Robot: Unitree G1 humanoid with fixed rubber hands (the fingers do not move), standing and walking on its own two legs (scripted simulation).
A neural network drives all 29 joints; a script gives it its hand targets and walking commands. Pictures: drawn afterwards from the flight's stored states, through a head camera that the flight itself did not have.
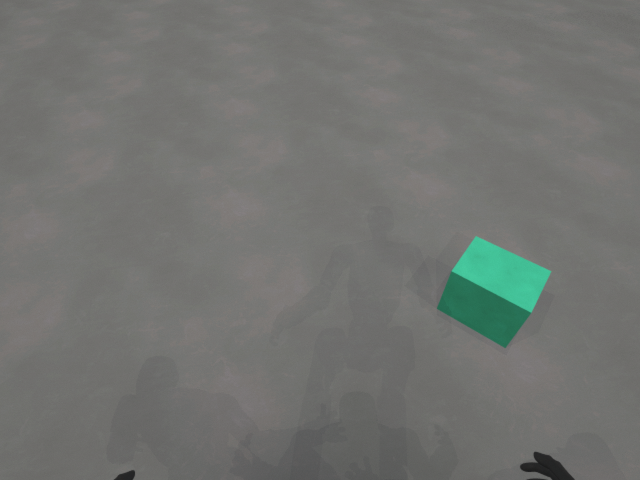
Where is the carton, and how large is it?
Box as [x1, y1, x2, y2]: [437, 236, 550, 347]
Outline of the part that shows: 476,236 451,271 437,308 505,347 531,312 550,271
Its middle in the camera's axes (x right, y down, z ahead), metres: +0.58 +0.17 +1.32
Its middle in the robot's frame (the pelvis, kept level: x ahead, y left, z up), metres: +0.82 -0.56 -0.63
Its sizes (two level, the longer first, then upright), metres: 0.252 0.193 0.223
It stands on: the floor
